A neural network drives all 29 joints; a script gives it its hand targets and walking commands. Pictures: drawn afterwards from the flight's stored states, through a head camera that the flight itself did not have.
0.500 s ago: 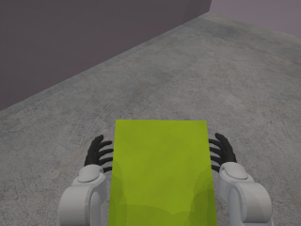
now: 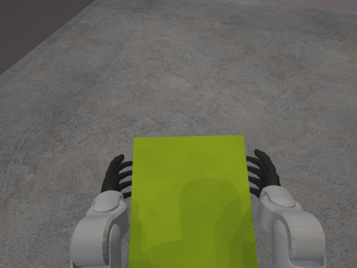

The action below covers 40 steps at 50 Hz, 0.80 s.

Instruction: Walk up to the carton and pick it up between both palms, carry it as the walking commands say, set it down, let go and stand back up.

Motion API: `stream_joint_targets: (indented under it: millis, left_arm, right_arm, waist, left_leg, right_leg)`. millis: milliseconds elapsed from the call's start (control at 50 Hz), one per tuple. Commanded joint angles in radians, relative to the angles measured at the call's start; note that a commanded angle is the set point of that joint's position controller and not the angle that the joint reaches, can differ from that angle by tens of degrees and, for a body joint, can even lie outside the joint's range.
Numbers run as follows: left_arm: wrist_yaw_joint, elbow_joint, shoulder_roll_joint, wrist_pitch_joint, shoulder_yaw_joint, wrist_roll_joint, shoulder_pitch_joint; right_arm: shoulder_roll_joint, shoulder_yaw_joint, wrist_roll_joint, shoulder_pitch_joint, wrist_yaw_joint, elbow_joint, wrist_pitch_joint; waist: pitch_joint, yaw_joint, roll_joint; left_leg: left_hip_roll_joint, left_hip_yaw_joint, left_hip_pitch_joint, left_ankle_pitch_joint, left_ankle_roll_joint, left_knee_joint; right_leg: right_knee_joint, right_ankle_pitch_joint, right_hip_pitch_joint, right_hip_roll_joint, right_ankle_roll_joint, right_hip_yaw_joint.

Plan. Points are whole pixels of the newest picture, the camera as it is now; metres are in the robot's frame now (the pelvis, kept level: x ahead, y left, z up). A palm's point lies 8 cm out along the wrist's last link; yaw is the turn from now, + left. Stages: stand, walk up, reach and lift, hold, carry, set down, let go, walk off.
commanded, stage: carry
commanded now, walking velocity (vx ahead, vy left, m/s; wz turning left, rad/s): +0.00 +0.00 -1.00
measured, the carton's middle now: (189, 202) +0.28 +0.00 -0.01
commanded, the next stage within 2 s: none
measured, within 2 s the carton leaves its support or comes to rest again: neither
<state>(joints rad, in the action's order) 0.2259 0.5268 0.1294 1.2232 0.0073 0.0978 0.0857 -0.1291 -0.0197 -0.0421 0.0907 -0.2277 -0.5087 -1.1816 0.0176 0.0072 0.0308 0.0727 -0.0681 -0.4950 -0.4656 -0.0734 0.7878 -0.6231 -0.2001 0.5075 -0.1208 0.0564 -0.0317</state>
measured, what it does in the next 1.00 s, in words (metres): steps to the right, turning right: left foot, then right foot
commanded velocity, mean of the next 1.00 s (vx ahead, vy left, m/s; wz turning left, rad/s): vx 0.32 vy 0.00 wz -0.04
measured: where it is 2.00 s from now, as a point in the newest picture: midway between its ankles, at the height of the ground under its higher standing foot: (225, 220)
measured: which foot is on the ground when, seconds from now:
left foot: up 0.00-0.00, down 0.02-0.40, up 0.42-0.58, down 0.60-1.00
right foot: down 0.00-0.04, up 0.06-0.36, down 0.38-1.00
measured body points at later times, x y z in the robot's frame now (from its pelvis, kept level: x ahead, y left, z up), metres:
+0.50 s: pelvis -0.05 -0.06 +0.01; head -0.04 -0.07 +0.46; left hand +0.26 -0.02 +0.09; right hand +0.16 -0.29 +0.10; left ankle +0.01 +0.07 -0.70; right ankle -0.07 -0.17 -0.72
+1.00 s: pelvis +0.06 -0.12 +0.02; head +0.06 -0.11 +0.47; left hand +0.36 -0.07 +0.11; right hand +0.27 -0.35 +0.12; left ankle +0.01 +0.02 -0.72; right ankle -0.07 -0.18 -0.71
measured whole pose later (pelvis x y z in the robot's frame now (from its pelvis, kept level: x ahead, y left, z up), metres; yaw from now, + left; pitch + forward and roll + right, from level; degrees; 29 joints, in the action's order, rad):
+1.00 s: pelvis +0.06 -0.12 +0.02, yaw -17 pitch +4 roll +1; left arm 0.23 0.45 0.13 1.32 -0.03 0.10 0.15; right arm -0.13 -0.04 -0.08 0.16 -0.23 -0.46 -1.31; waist 0.11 0.03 0.03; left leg 0.10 -0.22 -0.16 -0.37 -0.04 0.48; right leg -0.53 -0.41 0.16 0.04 0.02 0.14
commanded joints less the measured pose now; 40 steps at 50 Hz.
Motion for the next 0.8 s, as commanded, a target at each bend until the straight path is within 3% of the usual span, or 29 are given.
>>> stream_joint_targets:
  millis: [0, 20, 40, 60, 80, 100, 120, 160, 200, 260, 300, 320, 340, 360, 380, 400, 420, 440, 460, 480, 540, 580, 600, 640, 660, 700, 740, 760, 780]
  left_arm:
    - [-0.235, 0.133, 0.939, -0.032, 0.587, -0.354, 0.372]
    - [-0.237, 0.146, 0.933, -0.023, 0.599, -0.355, 0.387]
    - [-0.238, 0.159, 0.939, -0.016, 0.616, -0.362, 0.426]
    - [-0.237, 0.142, 0.923, -0.006, 0.611, -0.365, 0.443]
    - [-0.237, 0.12, 0.917, 0.001, 0.609, -0.38, 0.45]
    - [-0.235, 0.086, 0.914, 0.005, 0.606, -0.382, 0.45]
    - [-0.236, 0.058, 0.916, 0.008, 0.598, -0.374, 0.426]
    - [-0.234, 0.053, 0.934, 0.004, 0.583, -0.364, 0.406]
    - [-0.219, 0.042, 0.925, 0.008, 0.566, -0.347, 0.399]
    - [-0.203, 0.011, 0.9, 0.025, 0.546, -0.327, 0.38]
    - [-0.199, -0.002, 0.902, 0.031, 0.541, -0.322, 0.377]
    - [-0.199, -0.007, 0.904, 0.032, 0.537, -0.321, 0.379]
    - [-0.2, -0.011, 0.902, 0.032, 0.532, -0.316, 0.381]
    - [-0.203, -0.014, 0.89, 0.03, 0.521, -0.315, 0.372]
    - [-0.202, -0.042, 0.883, 0.023, 0.513, -0.296, 0.376]
    - [-0.206, -0.008, 0.904, 0.019, 0.512, -0.313, 0.397]
    - [-0.211, -0.007, 0.924, 0.007, 0.493, -0.309, 0.405]
    - [-0.214, 0.008, 0.945, -0.003, 0.497, -0.309, 0.419]
    - [-0.215, 0.023, 0.96, -0.014, 0.499, -0.31, 0.437]
    - [-0.214, 0.035, 0.97, -0.022, 0.502, -0.31, 0.443]
    - [-0.206, 0.07, 0.96, -0.025, 0.526, -0.324, 0.438]
    - [-0.201, 0.07, 0.924, -0.011, 0.535, -0.323, 0.425]
    - [-0.205, 0.078, 0.899, 0.002, 0.545, -0.329, 0.437]
    - [-0.212, 0.075, 0.872, 0.028, 0.56, -0.337, 0.477]
    - [-0.214, 0.067, 0.864, 0.04, 0.557, -0.339, 0.488]
    - [-0.222, 0.035, 0.854, 0.063, 0.548, -0.347, 0.498]
    - [-0.23, 0.008, 0.868, 0.074, 0.544, -0.356, 0.499]
    - [-0.231, -0.002, 0.878, 0.075, 0.543, -0.359, 0.498]
    - [-0.23, -0.01, 0.883, 0.075, 0.539, -0.358, 0.507]
  right_arm:
    - [-0.985, 0.573, 0.343, 0.282, 0.251, -0.071, -0.005]
    - [-0.979, 0.555, 0.322, 0.252, 0.248, -0.05, -0.004]
    - [-0.972, 0.536, 0.311, 0.242, 0.248, -0.032, 0.001]
    - [-0.95, 0.524, 0.305, 0.253, 0.245, -0.045, -0.003]
    - [-0.927, 0.516, 0.298, 0.284, 0.239, -0.06, -0.006]
    - [-0.908, 0.513, 0.294, 0.317, 0.236, -0.062, -0.011]
    - [-0.899, 0.519, 0.289, 0.323, 0.235, -0.058, -0.014]
    - [-0.902, 0.538, 0.295, 0.344, 0.24, -0.085, -0.019]
    - [-0.884, 0.54, 0.305, 0.36, 0.241, -0.095, -0.03]
    - [-0.858, 0.537, 0.302, 0.348, 0.238, -0.071, -0.051]
    - [-0.864, 0.543, 0.307, 0.359, 0.237, -0.059, -0.06]
    - [-0.867, 0.547, 0.309, 0.36, 0.236, -0.052, -0.062]
    - [-0.869, 0.547, 0.309, 0.358, 0.237, -0.043, -0.063]
    - [-0.875, 0.552, 0.307, 0.367, 0.235, -0.038, -0.066]
    - [-0.863, 0.571, 0.313, 0.407, 0.24, -0.043, -0.081]
    - [-0.903, 0.592, 0.334, 0.442, 0.242, -0.039, -0.077]
    - [-0.92, 0.625, 0.365, 0.522, 0.251, -0.091, -0.075]
    - [-0.951, 0.642, 0.373, 0.554, 0.256, -0.096, -0.069]
    - [-0.973, 0.646, 0.384, 0.576, 0.26, -0.107, -0.063]
    - [-0.987, 0.648, 0.389, 0.577, 0.263, -0.116, -0.058]
    - [-0.969, 0.624, 0.374, 0.517, 0.26, -0.107, -0.054]
    - [-0.936, 0.598, 0.347, 0.462, 0.253, -0.08, -0.063]
    - [-0.924, 0.575, 0.322, 0.416, 0.248, -0.046, -0.068]
    - [-0.899, 0.544, 0.296, 0.381, 0.241, -0.005, -0.079]
    - [-0.89, 0.534, 0.29, 0.379, 0.236, 0.007, -0.086]
    - [-0.885, 0.527, 0.275, 0.388, 0.226, 0.023, -0.101]
    - [-0.898, 0.529, 0.268, 0.413, 0.222, 0.012, -0.109]
    - [-0.906, 0.532, 0.268, 0.428, 0.222, 0.003, -0.111]
    - [-0.909, 0.535, 0.27, 0.442, 0.223, -0.007, -0.115]
  waist:
    - [0.4, 0.001, 0.067]
    - [0.384, 0.018, -0.106]
    - [0.345, 0.028, -0.445]
    - [0.284, 0.023, -0.403]
    - [0.262, 0.013, -0.248]
    - [0.26, 0.011, -0.146]
    - [0.262, 0.001, -0.138]
    - [0.248, -0.008, -0.19]
    - [0.245, 0.004, -0.235]
    - [0.28, 0.017, -0.29]
    - [0.306, 0.009, -0.279]
    - [0.327, 0.004, -0.239]
    - [0.336, 0.008, -0.131]
    - [0.337, 0.011, 0.034]
    - [0.327, 0.007, 0.234]
    - [0.29, 0.009, 0.15]
    - [0.285, -0.012, 0.219]
    - [0.257, -0.012, 0.194]
    - [0.245, -0.011, 0.182]
    - [0.245, -0.008, 0.159]
    - [0.307, 0.0, 0.106]
    - [0.335, 0.008, 0.053]
    - [0.315, 0.017, 0.005]
    - [0.229, 0.029, -0.153]
    - [0.205, 0.028, -0.19]
    - [0.157, 0.016, -0.163]
    - [0.149, 0.0, -0.112]
    - [0.15, -0.007, -0.067]
    - [0.147, -0.008, 0.006]
  left_leg:
    - [0.027, -0.018, 0.312, 0.143, 0.023, -0.323]
    - [0.173, 0.11, 0.452, 0.128, 0.076, -0.402]
    - [0.441, 0.336, 0.479, 0.272, 0.18, -0.485]
    - [0.524, 0.331, 0.418, 0.468, 0.233, -0.492]
    - [0.493, 0.257, 0.365, 0.622, 0.232, -0.442]
    - [0.426, 0.139, 0.363, 0.733, 0.209, -0.403]
    - [0.381, 0.066, 0.353, 0.744, 0.175, -0.381]
    - [0.31, -0.033, 0.321, 0.69, 0.129, -0.368]
    - [0.31, -0.047, 0.313, 0.67, 0.13, -0.359]
    - [0.337, -0.039, 0.351, 0.696, 0.134, -0.323]
    - [0.323, -0.067, 0.346, 0.676, 0.105, -0.259]
    - [0.304, -0.104, 0.299, 0.618, 0.066, -0.201]
    - [0.272, -0.111, 0.206, 0.459, 0.031, -0.129]
    - [0.212, -0.098, 0.016, 0.085, -0.01, -0.018]
    - [0.146, -0.115, -0.057, -0.144, -0.031, 0.011]
    - [0.128, -0.079, -0.077, -0.135, -0.023, 0.063]
    - [0.08, -0.098, -0.086, -0.087, -0.004, 0.062]
    - [0.074, -0.07, -0.074, -0.014, 0.015, 0.063]
    - [0.064, -0.056, -0.041, 0.052, 0.039, 0.012]
    - [0.049, -0.056, -0.003, 0.083, 0.051, -0.046]
    - [0.01, -0.104, 0.135, 0.11, 0.08, -0.275]
    - [0.0, -0.137, 0.332, 0.156, 0.107, -0.414]
    - [0.04, -0.093, 0.4, 0.133, 0.125, -0.409]
    - [0.176, 0.098, 0.423, -0.063, 0.169, -0.526]
    - [0.23, 0.168, 0.427, -0.14, 0.189, -0.576]
    - [0.277, 0.18, 0.387, -0.165, 0.204, -0.592]
    - [0.243, 0.094, 0.32, -0.109, 0.174, -0.541]
    - [0.203, 0.03, 0.277, -0.051, 0.146, -0.471]
    - [0.152, -0.031, 0.224, 0.024, 0.116, -0.374]
  right_leg:
    - [0.143, 0.233, -0.157, 0.219, 0.042, -0.273]
    - [0.052, 0.029, 0.028, 0.141, -0.029, -0.174]
    - [-0.241, -0.299, 0.193, 0.027, -0.055, -0.019]
    - [-0.453, -0.376, 0.253, 0.093, -0.043, 0.021]
    - [-0.535, -0.363, 0.22, 0.132, -0.045, 0.027]
    - [-0.559, -0.311, 0.191, 0.155, -0.051, 0.033]
    - [-0.522, -0.261, 0.162, 0.164, -0.055, 0.039]
    - [-0.389, -0.236, 0.084, 0.131, -0.071, 0.109]
    - [-0.289, -0.246, 0.031, 0.107, -0.081, 0.155]
    - [-0.146, -0.225, -0.018, 0.101, -0.073, 0.167]
    - [0.055, -0.112, -0.113, 0.092, -0.053, 0.187]
    - [0.204, -0.001, -0.228, 0.115, -0.048, 0.188]
    - [0.257, 0.064, -0.348, 0.188, -0.062, 0.116]
    - [0.233, 0.431, -0.478, 0.373, -0.043, -0.101]
    - [0.171, 0.656, -0.47, 0.512, 0.062, -0.223]
    - [0.183, 0.629, -0.465, 0.452, 0.064, -0.145]
    - [0.27, 0.299, -0.438, 0.44, 0.108, -0.174]
    - [0.358, 0.017, -0.39, 0.421, 0.106, -0.169]
    - [0.408, -0.168, -0.365, 0.398, 0.091, -0.139]
    - [0.425, -0.234, -0.362, 0.38, 0.077, -0.101]
    - [0.404, -0.291, -0.394, 0.359, 0.066, -0.063]
    - [0.374, -0.323, -0.324, 0.331, 0.044, -0.032]
    - [0.336, -0.31, -0.256, 0.303, 0.015, 0.007]
    - [0.178, -0.247, -0.128, 0.226, -0.024, 0.08]
    - [0.117, -0.211, -0.098, 0.201, -0.032, 0.112]
    - [0.12, -0.174, -0.095, 0.194, -0.031, 0.148]
    - [0.199, -0.159, -0.202, 0.185, -0.025, 0.159]
    - [0.251, -0.166, -0.275, 0.204, -0.017, 0.119]
    - [0.305, -0.187, -0.329, 0.26, 0.002, 0.02]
